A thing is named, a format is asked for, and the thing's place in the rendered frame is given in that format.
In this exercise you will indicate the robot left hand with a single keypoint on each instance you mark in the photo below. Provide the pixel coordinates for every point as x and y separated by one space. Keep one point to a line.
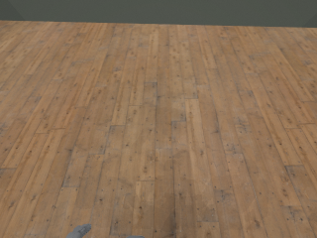
79 231

